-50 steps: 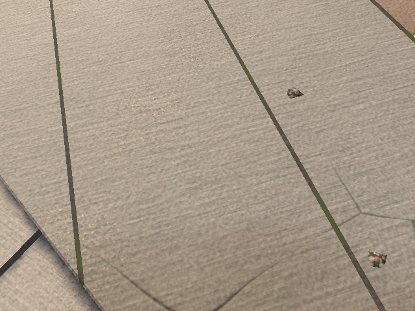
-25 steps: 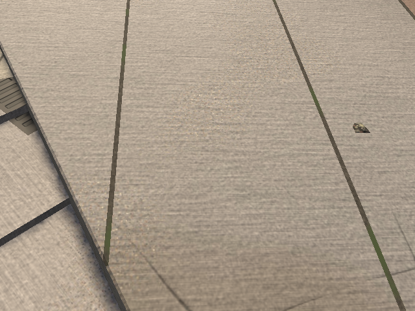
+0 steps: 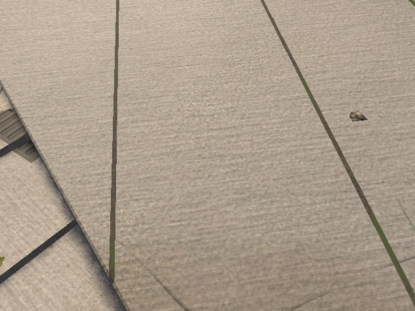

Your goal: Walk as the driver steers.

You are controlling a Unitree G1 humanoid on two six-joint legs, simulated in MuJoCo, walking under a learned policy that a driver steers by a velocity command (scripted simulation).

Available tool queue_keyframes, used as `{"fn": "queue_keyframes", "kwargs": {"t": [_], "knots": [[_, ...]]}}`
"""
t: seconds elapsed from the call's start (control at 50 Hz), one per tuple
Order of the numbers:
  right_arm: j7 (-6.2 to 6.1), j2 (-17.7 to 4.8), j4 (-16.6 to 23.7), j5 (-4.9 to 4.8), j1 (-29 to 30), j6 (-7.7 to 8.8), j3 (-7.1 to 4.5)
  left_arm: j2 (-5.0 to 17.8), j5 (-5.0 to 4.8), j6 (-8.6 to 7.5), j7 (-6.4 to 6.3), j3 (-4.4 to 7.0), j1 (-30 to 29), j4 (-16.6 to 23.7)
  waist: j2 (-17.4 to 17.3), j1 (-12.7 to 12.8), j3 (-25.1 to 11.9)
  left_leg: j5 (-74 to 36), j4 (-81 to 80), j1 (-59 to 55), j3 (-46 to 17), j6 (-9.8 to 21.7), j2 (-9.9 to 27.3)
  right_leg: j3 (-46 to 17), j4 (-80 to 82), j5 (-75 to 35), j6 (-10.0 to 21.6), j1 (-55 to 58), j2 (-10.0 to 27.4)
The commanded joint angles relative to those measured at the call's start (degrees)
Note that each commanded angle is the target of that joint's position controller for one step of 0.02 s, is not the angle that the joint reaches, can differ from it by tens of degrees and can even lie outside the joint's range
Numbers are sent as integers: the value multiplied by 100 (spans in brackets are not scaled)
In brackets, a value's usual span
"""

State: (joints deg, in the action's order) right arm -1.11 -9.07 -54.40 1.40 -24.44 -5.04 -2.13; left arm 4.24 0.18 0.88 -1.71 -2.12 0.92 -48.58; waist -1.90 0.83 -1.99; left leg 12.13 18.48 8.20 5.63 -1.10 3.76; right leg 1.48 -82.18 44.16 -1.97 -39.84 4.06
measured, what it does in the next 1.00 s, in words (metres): climbs: left foot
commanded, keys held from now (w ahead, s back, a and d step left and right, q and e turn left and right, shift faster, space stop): no key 0.12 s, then w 0.88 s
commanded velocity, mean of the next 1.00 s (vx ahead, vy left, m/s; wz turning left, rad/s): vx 0.32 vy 0.00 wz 0.00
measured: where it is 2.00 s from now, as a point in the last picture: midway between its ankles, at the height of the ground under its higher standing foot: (194, 179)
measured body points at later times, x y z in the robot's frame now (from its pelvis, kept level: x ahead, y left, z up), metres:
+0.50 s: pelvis +0.07 -0.03 +0.03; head +0.07 -0.03 +0.48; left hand +0.10 +0.21 -0.11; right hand +0.09 -0.26 -0.12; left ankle -0.01 +0.09 -0.59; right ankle -0.01 -0.14 -0.60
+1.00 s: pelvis +0.39 +0.09 +0.15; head +0.39 +0.12 +0.60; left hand +0.60 +0.33 +0.06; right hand +0.37 -0.14 +0.02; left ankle +0.38 +0.14 -0.60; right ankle +0.40 -0.09 -0.47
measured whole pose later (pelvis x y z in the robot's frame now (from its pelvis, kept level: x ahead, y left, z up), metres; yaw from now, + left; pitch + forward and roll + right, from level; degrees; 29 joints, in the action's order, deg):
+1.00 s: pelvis +0.39 +0.09 +0.15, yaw -1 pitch +2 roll -1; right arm 2.3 -9.3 -54.4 0.5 -24.1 6.8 -0.6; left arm 16.3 -1.2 -6.3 0.8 1.9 3.5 -45.5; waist 2.6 -2.7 -2.7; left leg 9.6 17.5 10.0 4.3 5.8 -3.8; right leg -3.3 -74.7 4.9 5.2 -40.7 4.9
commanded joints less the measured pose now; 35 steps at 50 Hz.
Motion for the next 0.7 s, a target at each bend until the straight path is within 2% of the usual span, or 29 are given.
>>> {"fn": "queue_keyframes", "kwargs": {"t": [0.02,0.06,0.12,0.14,0.16,0.18,0.2,0.26,0.3,0.32,0.34,0.36,0.38,0.4,0.42,0.44,0.46,0.48,0.5,0.52,0.54,0.56,0.58,0.6,0.62,0.64,0.66,0.68,0.7], "knots": [[-25,-165,32,14,-586,-18,-8,368,-39,-92,-40,56,-470,272,650,8,230,-808,-154,46,33,292,101,-777,2079,-1058,718,-121,310],[-40,-194,-16,32,-614,-7,-5,321,-41,-99,-53,39,-507,198,632,19,256,-824,-168,-7,25,273,109,-738,2017,-1049,715,-164,292],[-48,-117,-139,15,-748,14,18,245,-60,-116,-41,15,-475,70,423,40,181,-1030,-163,-94,5,282,146,-653,1836,-1016,671,-161,266],[-62,-30,-195,4,-844,18,49,207,-58,-107,-36,0,-398,3,396,33,101,-606,-181,-155,4,308,128,-600,1846,-506,656,-203,238],[44,-422,-107,75,-960,274,-19,532,110,91,-175,148,264,-227,164,-89,121,-1775,-265,-305,-237,571,489,-348,1624,50,765,-293,-202],[63,-476,-250,97,-1214,394,-44,536,109,149,-198,203,281,-282,-129,-163,195,-1484,-280,-279,-444,717,640,-86,1160,382,761,-351,-248],[53,-499,-327,102,-1326,430,-44,484,84,153,-166,231,247,-252,-326,-205,291,-750,-357,-392,-647,820,757,71,849,706,797,-676,-312],[14,-547,-363,57,-1476,429,-42,278,46,45,-8,248,20,-18,-825,-302,712,2042,-1027,-441,-1385,1119,1333,492,139,1029,909,-1367,-314],[-3,-512,-293,12,-1239,453,0,305,70,0,75,257,97,82,-725,-150,865,2396,-1241,-83,-1257,1074,1345,504,535,848,1026,-932,-293],[4,-467,-192,-2,-975,466,27,408,104,4,93,285,331,42,-439,-10,845,2134,-1051,251,-910,943,1100,259,1117,1081,1145,-461,-285],[19,-351,-24,-29,-500,485,55,631,129,46,91,328,726,-28,68,250,820,1453,-577,867,-339,741,654,-236,2060,1392,1349,310,-241],[44,-275,178,-43,-63,518,76,1061,169,116,42,460,1130,-98,797,523,783,466,465,1453,185,577,99,-1370,3251,1996,1615,901,-25],[-94,-113,285,-157,213,531,110,1117,-229,-50,-58,463,870,112,712,623,846,61,1337,1660,224,362,-512,-2924,4153,2570,2059,842,407],[-119,-106,390,-196,388,627,75,1510,-297,-176,-116,543,1599,-32,1147,845,824,642,2380,2502,-200,347,-715,-4525,5333,2649,2544,1506,841],[-107,-132,522,-255,689,730,39,1839,-266,-368,-102,662,2323,-299,1661,1193,870,1852,4394,3572,-886,260,-778,-6201,6325,2191,2924,2211,1360],[-26,-52,727,-312,1186,915,37,1861,-245,-634,-26,643,2338,-440,1642,1072,1199,1984,5943,4696,-1435,235,-699,-6761,6348,1171,2923,2563,1511],[16,13,865,-355,1472,1049,65,1658,-241,-796,37,593,2257,-580,1467,875,1392,1975,6576,5376,-1613,261,-572,-6297,5855,-247,2729,2676,1592],[44,6,901,-367,1545,1119,70,1243,-176,-868,97,488,2255,-765,1325,679,1341,2026,6938,5586,-1531,316,-524,-5466,5235,-1553,2414,2647,1564],[63,-30,896,-379,1505,1114,53,869,-113,-861,148,398,2393,-961,1178,559,1241,2181,7369,5790,-1451,385,-540,-4734,4804,-1950,2124,2656,1549],[107,38,957,-424,1450,1097,69,646,-25,-788,159,327,2577,-1173,959,410,1139,2311,7959,5950,-1376,465,-592,-4192,4727,-1853,1904,2577,1514],[147,129,1105,-455,1512,1064,119,590,7,-740,146,290,2621,-1256,738,268,1160,2171,8005,6198,-1369,555,-490,-3706,4857,-1645,1657,2581,1449],[170,195,1259,-463,1628,1011,180,595,14,-707,113,266,2529,-1265,665,150,1231,1959,7797,6412,-1363,595,-351,-3266,5082,-1540,1444,2586,1403],[183,264,1541,-431,1977,1013,280,639,-37,-690,73,244,2416,-1253,698,73,1376,1895,7411,6582,-1097,559,-241,-2910,5410,-1406,1302,2428,1284],[230,136,1827,-370,2255,1032,343,673,-57,-672,-32,230,1967,-1062,610,-85,1428,1410,6197,6152,-937,485,9,-2316,5824,-1235,1096,2025,1018],[275,-63,2016,-283,2391,1048,365,878,-70,-698,-178,270,1725,-921,572,-155,1257,622,5198,5352,-601,363,162,-1890,6144,-1376,1007,1670,838],[368,-266,2102,-223,2228,1071,409,1296,-180,-700,-284,371,1473,-736,204,-322,803,-308,3063,2725,-81,360,111,-1010,6726,-1524,939,439,296],[367,-279,1944,-230,2137,1057,324,1608,-184,-790,-276,468,1928,-789,306,-113,217,-1219,3040,757,415,151,-359,-836,7118,-1730,1233,33,344],[306,-536,1922,-460,1711,981,161,2100,-190,-878,-285,548,1751,-796,898,-603,62,-716,2696,-72,131,60,-418,-961,6971,-2937,1207,324,531],[236,-1132,1617,-456,699,979,-145,2294,-172,-924,-206,538,1436,-709,776,-1338,-518,-489,2439,-832,191,191,-657,-492,6070,-5700,1041,1323,360]]}}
